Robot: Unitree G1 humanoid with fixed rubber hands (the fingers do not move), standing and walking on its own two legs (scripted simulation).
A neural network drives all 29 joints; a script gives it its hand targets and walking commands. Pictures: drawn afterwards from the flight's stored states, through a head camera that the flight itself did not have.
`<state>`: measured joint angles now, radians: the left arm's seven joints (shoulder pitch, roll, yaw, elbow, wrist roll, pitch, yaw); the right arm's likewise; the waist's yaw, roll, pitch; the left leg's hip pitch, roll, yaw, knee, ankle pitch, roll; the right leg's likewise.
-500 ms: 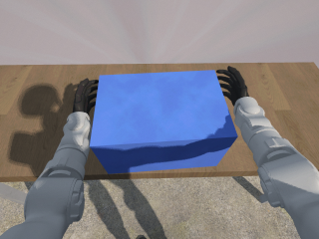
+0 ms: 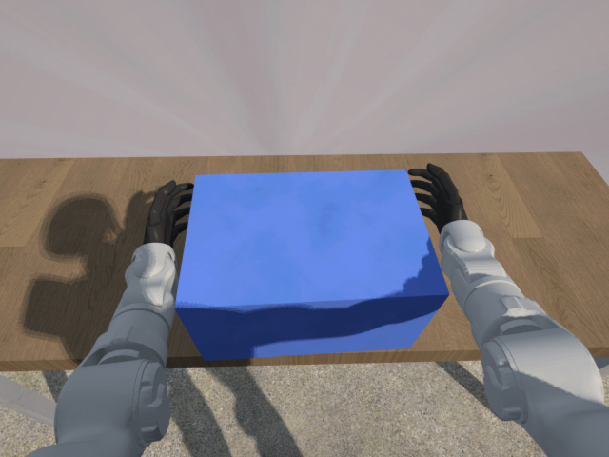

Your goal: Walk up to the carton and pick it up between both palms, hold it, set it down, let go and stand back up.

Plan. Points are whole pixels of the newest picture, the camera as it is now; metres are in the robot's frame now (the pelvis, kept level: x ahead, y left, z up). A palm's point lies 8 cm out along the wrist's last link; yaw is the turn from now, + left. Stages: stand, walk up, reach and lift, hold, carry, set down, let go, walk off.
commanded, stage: reach and lift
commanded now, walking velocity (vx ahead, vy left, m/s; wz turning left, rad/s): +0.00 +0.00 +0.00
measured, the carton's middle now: (306, 264) +0.38 +0.04 +0.01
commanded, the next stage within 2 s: none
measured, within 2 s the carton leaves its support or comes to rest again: neither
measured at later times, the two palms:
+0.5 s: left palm (148, 232) +0.36 +0.25 +0.10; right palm (456, 215) +0.39 -0.16 +0.11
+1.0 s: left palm (135, 222) +0.35 +0.24 +0.14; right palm (471, 209) +0.38 -0.16 +0.15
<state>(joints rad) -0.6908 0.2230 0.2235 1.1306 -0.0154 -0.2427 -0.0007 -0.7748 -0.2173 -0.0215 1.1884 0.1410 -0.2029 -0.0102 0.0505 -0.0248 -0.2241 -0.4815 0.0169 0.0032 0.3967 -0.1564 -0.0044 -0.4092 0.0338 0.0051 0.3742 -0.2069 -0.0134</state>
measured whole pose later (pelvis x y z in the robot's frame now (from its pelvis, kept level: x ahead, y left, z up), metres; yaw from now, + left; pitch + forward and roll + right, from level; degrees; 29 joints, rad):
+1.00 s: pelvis -0.01 +0.00 +0.01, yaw +0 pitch +2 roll +0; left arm -0.63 0.23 0.20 0.83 -0.03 0.14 -0.03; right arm -0.67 -0.21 -0.02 0.87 0.18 0.13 -0.06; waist 0.05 -0.02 -0.16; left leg -0.21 0.02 0.00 0.31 -0.13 -0.01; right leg -0.13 0.03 0.01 0.27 -0.17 -0.02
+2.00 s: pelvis -0.02 +0.00 +0.01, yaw +0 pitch -2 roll -1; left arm -0.58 0.19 0.27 0.45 0.05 0.46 -0.07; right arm -0.64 -0.20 -0.10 0.64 0.14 0.33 -0.04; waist 0.03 -0.03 -0.14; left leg -0.15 0.01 0.00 0.30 -0.12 -0.01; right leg -0.06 0.03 0.01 0.24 -0.15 -0.02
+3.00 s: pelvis -0.03 +0.00 +0.01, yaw +0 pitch -3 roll -1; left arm -0.61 0.19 0.29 0.35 0.05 0.59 -0.06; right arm -0.69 -0.21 -0.11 0.58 0.17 0.44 -0.04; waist 0.02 -0.03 -0.14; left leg -0.14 0.01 0.00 0.29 -0.10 0.00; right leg -0.06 0.03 0.01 0.24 -0.14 -0.02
